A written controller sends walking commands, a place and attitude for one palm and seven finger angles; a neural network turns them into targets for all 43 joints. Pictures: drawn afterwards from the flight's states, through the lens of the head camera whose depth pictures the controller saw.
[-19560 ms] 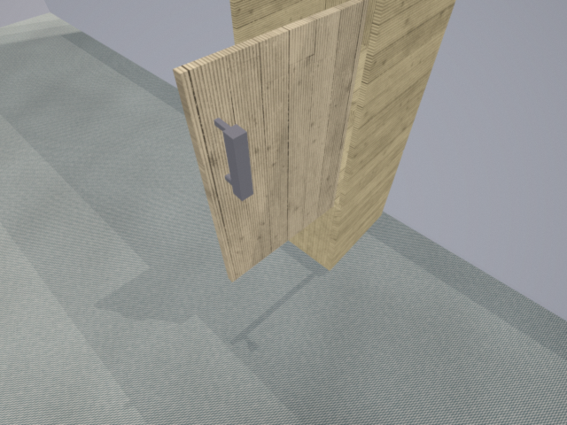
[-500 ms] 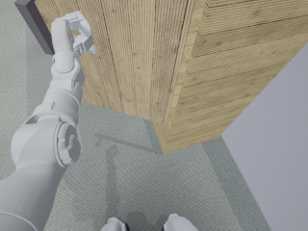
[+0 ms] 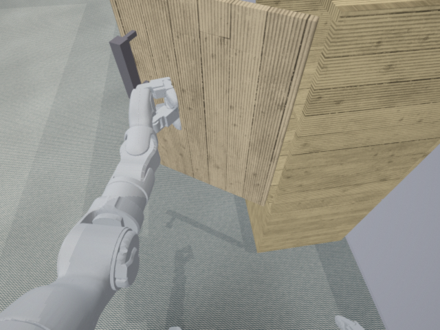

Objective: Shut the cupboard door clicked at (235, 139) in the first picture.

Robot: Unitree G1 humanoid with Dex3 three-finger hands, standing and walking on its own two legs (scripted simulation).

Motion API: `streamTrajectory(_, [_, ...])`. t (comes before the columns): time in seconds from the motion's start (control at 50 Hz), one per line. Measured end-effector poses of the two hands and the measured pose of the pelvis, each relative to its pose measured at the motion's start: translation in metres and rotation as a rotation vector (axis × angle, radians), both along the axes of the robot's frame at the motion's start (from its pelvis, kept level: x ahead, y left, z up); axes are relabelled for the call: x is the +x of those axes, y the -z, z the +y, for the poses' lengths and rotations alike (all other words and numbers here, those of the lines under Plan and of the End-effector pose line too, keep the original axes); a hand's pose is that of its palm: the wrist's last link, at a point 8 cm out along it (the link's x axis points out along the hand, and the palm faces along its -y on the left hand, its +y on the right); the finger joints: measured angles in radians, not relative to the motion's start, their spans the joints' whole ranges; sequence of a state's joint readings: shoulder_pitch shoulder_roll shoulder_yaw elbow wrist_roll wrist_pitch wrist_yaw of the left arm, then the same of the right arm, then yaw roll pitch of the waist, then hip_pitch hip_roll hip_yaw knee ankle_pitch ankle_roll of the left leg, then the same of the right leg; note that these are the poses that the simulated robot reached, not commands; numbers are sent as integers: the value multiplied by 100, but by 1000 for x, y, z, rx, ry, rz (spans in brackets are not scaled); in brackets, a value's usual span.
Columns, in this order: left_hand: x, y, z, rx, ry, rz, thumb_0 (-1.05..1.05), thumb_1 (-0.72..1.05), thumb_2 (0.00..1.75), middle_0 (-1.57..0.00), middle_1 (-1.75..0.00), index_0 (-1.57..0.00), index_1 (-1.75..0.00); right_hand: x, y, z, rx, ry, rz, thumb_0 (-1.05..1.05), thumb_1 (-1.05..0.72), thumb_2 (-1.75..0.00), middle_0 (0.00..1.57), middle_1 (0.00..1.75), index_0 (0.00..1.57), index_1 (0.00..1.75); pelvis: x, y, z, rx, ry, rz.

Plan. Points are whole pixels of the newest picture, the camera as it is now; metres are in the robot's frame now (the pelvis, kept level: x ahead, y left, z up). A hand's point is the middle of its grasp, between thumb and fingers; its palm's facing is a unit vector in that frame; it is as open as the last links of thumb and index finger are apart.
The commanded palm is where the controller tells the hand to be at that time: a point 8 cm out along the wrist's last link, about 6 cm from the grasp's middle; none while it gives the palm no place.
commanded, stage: draw the hand back to the body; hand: left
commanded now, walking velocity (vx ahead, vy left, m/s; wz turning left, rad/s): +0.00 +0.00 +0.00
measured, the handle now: (134, 66) +0.65 +0.17 +0.12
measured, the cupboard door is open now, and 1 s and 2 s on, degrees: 56 56 56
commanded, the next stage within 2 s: step back with the hand held close in 1.56 s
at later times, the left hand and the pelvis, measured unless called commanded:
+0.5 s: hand (117, 151) +0.37 +0.15 +0.16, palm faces +0.01 -1.00 -0.02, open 3.1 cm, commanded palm +0.32 +0.20 +0.16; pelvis -0.01 +0.01 +0.02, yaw -1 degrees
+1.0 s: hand (0, 227) +0.24 +0.25 +0.18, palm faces +0.34 -0.88 -0.32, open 4.7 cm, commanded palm +0.19 +0.29 +0.20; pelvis +0.01 +0.02 +0.04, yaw +0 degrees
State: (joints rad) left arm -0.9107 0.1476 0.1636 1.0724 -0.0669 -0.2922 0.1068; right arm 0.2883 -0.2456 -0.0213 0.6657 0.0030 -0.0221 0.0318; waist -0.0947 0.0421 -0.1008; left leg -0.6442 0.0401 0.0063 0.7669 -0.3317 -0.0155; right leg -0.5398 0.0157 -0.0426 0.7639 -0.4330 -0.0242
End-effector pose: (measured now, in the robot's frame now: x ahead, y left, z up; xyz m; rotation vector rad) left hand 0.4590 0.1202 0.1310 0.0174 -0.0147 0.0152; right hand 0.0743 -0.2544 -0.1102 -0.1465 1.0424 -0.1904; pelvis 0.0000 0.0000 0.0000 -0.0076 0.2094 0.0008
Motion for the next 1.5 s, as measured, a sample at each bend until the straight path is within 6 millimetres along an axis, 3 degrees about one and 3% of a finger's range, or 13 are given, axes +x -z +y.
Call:
streamTrajectory(0.14, [-9,-6,14,-16,-8,-30,1,90,90,-130,-150,-130,-150,-24,3,5,30,37,27,1,-90,-90,20,30,20,30,-2,-2,0,8,27,-7])
streamTrajectory(0.22, [-31,-3,34,-4,-16,-33,1,90,90,-130,-150,-129,-150,-40,3,5,44,70,56,1,-90,-90,20,30,20,30,0,-7,0,10,38,-40])
streamTrajectory(0.3, [-59,-2,51,-8,-21,-35,1,90,90,-130,-150,-129,-150,-44,-1,4,31,78,59,1,-90,-90,20,30,20,30,0,-11,1,6,35,-79])
streamTrajectory(0.38, [-82,-9,63,-1,-13,-57,1,90,90,-130,-150,-130,-150,-29,-8,2,6,66,7,1,-90,-90,20,30,20,30,-3,-14,4,2,29,-113])
streamTrajectory(0.5, [-115,-24,79,0,4,-75,1,90,90,-128,-148,-127,-147,21,-26,8,-8,21,-160,2,-90,-90,20,30,20,30,-6,-19,8,3,27,-156])
streamTrajectory(0.64, [-164,-37,102,175,-68,-100,1,90,90,-116,-134,-115,-134,83,-61,30,-7,-44,-322,2,-90,-90,20,30,20,30,-6,-29,12,7,24,-217])
streamTrajectory(0.76, [-199,-39,131,226,-172,-80,1,90,90,-101,-118,-101,-117,113,-76,52,4,-128,-370,1,-90,-90,20,30,20,30,-5,-34,15,5,13,-251])
streamTrajectory(0.96, [-247,-57,166,313,-304,-95,1,90,90,-74,-89,-74,-88,115,-66,71,37,-177,-326,1,-90,-90,20,30,20,30,4,-37,19,7,6,-270])
streamTrajectory(1.24, [-306,-78,204,478,-458,-70,1,90,90,-37,-47,-36,-47,104,-56,50,6,-132,-291,2,-90,-90,20,30,20,30,14,-36,18,5,8,-264])
streamTrajectory(1.32, [-311,-77,205,466,-491,-76,1,90,90,-29,-39,-28,-38,108,-57,47,-14,-144,-302,2,-90,-90,20,30,20,30,12,-35,18,7,0,-267])
streamTrajectory(1.5, [-299,-73,194,431,-451,-95,1,89,90,-22,-32,-22,-31,118,-67,48,-17,-148,-354,2,-90,-90,20,30,20,30,13,-36,15,8,5,-266])
